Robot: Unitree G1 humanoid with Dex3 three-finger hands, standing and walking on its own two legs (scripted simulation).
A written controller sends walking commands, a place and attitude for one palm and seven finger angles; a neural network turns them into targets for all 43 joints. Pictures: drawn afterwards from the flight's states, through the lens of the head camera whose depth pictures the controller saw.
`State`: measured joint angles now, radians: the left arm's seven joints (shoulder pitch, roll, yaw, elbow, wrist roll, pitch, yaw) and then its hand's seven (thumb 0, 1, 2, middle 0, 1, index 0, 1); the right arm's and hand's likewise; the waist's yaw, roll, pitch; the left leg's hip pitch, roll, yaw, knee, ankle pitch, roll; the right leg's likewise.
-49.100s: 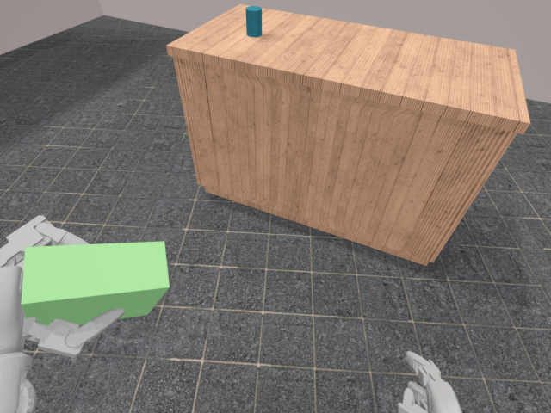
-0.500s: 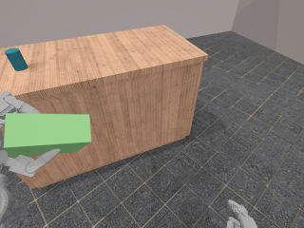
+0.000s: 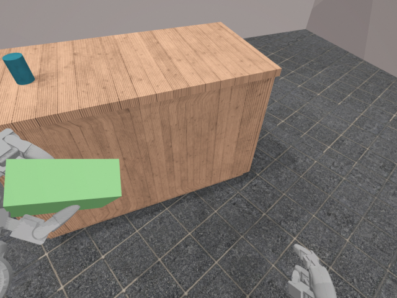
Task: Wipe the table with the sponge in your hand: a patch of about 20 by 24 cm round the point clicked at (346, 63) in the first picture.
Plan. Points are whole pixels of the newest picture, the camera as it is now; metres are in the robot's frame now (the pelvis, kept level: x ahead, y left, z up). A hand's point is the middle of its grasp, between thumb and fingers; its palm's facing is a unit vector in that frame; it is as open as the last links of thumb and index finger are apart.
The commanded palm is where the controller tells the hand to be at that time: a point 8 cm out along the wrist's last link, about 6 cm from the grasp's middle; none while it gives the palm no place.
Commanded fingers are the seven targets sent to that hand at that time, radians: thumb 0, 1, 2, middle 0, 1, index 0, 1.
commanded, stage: stop stepping back and stand still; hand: left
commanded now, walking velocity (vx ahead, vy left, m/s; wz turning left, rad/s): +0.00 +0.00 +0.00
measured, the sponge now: (80, 187) +0.23 +0.19 +0.18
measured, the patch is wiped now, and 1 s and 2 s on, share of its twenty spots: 1.00 1.00 1.00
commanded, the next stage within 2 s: stand and wait in 0.24 s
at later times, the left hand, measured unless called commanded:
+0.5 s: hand (24, 186) +0.21 +0.25 +0.21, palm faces +0.43 -0.83 -0.35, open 9.7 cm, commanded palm +0.16 +0.29 +0.23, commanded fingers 0.00 0.10 1.30 -1.20 -1.60 -1.20 -1.60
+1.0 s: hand (30, 186) +0.21 +0.24 +0.21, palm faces +0.42 -0.83 -0.36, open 9.7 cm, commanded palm +0.16 +0.29 +0.23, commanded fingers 0.00 0.10 1.30 -1.20 -1.60 -1.20 -1.60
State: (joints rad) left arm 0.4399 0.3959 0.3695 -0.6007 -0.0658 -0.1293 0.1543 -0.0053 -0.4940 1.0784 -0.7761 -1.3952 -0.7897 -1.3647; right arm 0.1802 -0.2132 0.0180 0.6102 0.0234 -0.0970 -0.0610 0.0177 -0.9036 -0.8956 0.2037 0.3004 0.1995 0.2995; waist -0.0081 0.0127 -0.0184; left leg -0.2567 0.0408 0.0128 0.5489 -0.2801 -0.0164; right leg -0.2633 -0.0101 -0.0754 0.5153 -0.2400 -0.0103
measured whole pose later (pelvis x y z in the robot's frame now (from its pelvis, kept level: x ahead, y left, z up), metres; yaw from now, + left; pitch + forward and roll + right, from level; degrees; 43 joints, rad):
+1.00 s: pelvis -0.01 +0.01 +0.01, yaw -1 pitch +0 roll -1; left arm 0.42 0.37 0.35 -0.55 -0.06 -0.13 0.16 -0.01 -0.49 1.08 -0.78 -1.40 -0.79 -1.37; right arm 0.18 -0.21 0.02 0.62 0.02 -0.07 -0.07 0.02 -0.90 -0.90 0.20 0.30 0.20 0.30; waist 0.00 0.04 -0.02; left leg -0.24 0.04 0.03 0.49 -0.24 0.00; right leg -0.24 -0.01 -0.06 0.43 -0.18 0.00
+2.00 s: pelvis +0.00 +0.01 +0.01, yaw -1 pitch +0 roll -1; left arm 0.43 0.37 0.35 -0.55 -0.06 -0.12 0.16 -0.01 -0.49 1.08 -0.78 -1.40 -0.79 -1.37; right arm 0.18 -0.22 0.02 0.61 0.02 -0.06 -0.07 0.02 -0.90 -0.90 0.20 0.30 0.20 0.30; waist 0.00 0.04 -0.02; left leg -0.23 0.04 0.03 0.48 -0.25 -0.01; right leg -0.23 -0.01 -0.05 0.43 -0.19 0.00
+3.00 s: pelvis +0.00 +0.01 +0.01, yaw -1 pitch +0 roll -1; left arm 0.43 0.37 0.36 -0.55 -0.06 -0.12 0.16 -0.01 -0.49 1.08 -0.78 -1.40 -0.79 -1.37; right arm 0.18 -0.21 0.02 0.62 0.02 -0.05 -0.06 0.02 -0.90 -0.90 0.20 0.30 0.20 0.30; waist 0.00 0.04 -0.02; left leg -0.22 0.03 0.04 0.48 -0.25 0.00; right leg -0.23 -0.01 -0.05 0.43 -0.19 0.01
